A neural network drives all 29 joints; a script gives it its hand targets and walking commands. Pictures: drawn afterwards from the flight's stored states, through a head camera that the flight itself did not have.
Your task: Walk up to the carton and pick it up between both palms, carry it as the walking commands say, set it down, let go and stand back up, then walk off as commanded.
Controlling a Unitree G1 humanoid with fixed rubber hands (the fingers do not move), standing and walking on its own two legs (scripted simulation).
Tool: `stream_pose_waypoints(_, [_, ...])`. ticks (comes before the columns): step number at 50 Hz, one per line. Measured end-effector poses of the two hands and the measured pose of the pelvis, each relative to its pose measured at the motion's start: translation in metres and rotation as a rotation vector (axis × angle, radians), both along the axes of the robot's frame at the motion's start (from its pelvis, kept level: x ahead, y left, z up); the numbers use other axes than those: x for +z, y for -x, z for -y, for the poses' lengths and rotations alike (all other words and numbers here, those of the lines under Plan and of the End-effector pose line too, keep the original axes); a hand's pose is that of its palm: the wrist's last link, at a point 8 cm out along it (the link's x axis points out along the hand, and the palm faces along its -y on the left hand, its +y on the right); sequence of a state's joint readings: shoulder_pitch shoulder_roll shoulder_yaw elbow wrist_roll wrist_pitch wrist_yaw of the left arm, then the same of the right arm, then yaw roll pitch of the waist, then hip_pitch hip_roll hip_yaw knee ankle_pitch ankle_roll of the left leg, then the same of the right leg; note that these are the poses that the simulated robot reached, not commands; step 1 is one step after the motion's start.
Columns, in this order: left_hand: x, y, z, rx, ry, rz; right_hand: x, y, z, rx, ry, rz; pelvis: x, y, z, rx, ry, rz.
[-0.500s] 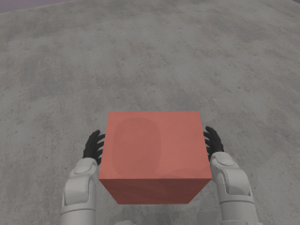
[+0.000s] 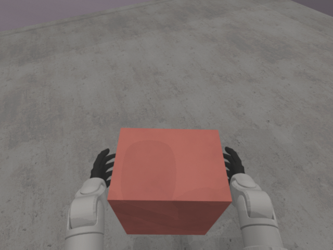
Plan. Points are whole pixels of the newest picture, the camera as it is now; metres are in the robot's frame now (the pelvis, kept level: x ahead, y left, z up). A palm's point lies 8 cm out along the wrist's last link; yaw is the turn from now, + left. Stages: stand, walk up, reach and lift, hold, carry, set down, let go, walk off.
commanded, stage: carry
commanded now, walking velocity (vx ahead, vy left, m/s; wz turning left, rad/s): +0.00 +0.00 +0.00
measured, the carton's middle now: (167, 187) +0.30 +0.02 -0.05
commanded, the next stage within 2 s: none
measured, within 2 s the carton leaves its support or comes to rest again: neither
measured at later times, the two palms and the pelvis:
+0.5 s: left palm (132, 82) +0.67 +0.12 +0.03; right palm (222, 79) +0.67 -0.20 +0.01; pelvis +0.38 -0.05 +0.01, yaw +1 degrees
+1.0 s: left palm (149, 32) +1.01 +0.07 +0.05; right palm (219, 25) +1.03 -0.26 +0.05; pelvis +0.73 -0.12 +0.03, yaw +3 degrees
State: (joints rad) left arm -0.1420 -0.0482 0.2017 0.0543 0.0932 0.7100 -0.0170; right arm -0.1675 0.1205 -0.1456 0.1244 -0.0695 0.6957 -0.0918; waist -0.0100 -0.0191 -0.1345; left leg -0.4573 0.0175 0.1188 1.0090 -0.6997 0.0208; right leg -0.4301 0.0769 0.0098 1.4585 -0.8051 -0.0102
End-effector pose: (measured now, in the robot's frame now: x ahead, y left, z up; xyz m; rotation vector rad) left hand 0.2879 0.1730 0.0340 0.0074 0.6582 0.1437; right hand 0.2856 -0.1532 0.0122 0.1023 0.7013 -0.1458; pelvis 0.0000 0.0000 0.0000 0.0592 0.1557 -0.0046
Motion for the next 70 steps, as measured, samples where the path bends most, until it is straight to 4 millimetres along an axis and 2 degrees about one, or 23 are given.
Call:
stream_pose_waypoints(4, [-0.005, -0.056, 0.015, -0.031, -0.04, 0.005, -0.012, -0.051, 0.015, -0.03, -0.035, 0.006, -0.004, -0.048, 0.009, -0.002, -0.01, -0.038])
stream_pose_waypoints(8, [-0.013, -0.105, 0.026, 0.013, -0.022, -0.003, -0.02, -0.111, 0.026, 0.014, -0.024, -0.004, -0.007, -0.108, 0.026, 0.041, 0.003, 0.013])
stream_pose_waypoints(16, [-0.016, -0.214, 0.034, 0.072, 0.046, -0.014, 0.003, -0.241, 0.034, 0.073, 0.049, -0.013, 0.013, -0.226, 0.048, 0.076, 0.003, 0.033])
stream_pose_waypoints(18, [-0.018, -0.248, 0.036, 0.062, 0.05, -0.016, 0.003, -0.273, 0.036, 0.07, 0.059, -0.014, 0.013, -0.259, 0.049, 0.072, 0.008, 0.047])
stream_pose_waypoints(22, [-0.019, -0.328, 0.042, 0.025, 0.039, -0.01, 0.001, -0.341, 0.043, 0.037, 0.053, -0.009, 0.006, -0.333, 0.05, 0.04, 0.0, 0.027])
stream_pose_waypoints(28, [0.003, -0.437, 0.06, -0.028, -0.048, 0.011, -0.003, -0.435, 0.06, -0.017, -0.031, 0.015, 0.011, -0.428, 0.058, 0.013, -0.001, -0.053])
stream_pose_waypoints(31, [0.004, -0.485, 0.073, -0.026, -0.05, 0.024, -0.004, -0.484, 0.072, -0.023, -0.043, 0.026, 0.009, -0.477, 0.07, 0.014, -0.016, -0.018])
stream_pose_waypoints(34, [0.002, -0.532, 0.084, 0.009, -0.033, 0.05, -0.003, -0.541, 0.084, 0.009, -0.033, 0.053, 0.0, -0.532, 0.088, 0.041, -0.018, 0.029])
stream_pose_waypoints(36, [0.004, -0.56, 0.091, 0.021, -0.022, 0.045, 0.001, -0.573, 0.091, 0.02, -0.025, 0.047, 0.005, -0.561, 0.096, 0.038, 0.005, 0.041])
stream_pose_waypoints(44, [0.011, -0.65, 0.105, 0.056, 0.046, 0.015, 0.031, -0.672, 0.105, 0.056, 0.045, 0.02, 0.032, -0.657, 0.117, 0.062, 0.005, 0.064])
stream_pose_waypoints(52, [0.017, -0.752, 0.105, 0.05, 0.072, 0.027, 0.041, -0.769, 0.106, 0.045, 0.061, 0.031, 0.029, -0.758, 0.116, 0.049, 0.026, 0.046])
stream_pose_waypoints(57, [0.031, -0.809, 0.109, 0.024, 0.014, 0.037, 0.04, -0.82, 0.109, 0.026, 0.016, 0.042, 0.03, -0.811, 0.12, 0.037, 0.022, 0.011])
stream_pose_waypoints(62, [0.035, -0.859, 0.121, 0.026, -0.002, 0.041, 0.038, -0.871, 0.121, 0.029, 0.0, 0.047, 0.029, -0.863, 0.132, 0.041, -0.002, 0.028])
stream_pose_waypoints(66, [0.025, -0.902, 0.126, 0.029, 0.009, 0.048, 0.036, -0.917, 0.126, 0.034, 0.016, 0.055, 0.022, -0.907, 0.137, 0.043, -0.011, 0.056])
stream_pose_waypoints(70, [0.006, -0.953, 0.127, 0.027, 0.025, 0.017, 0.019, -0.965, 0.128, 0.028, 0.026, 0.021, 0.009, -0.959, 0.138, 0.039, -0.011, 0.041])
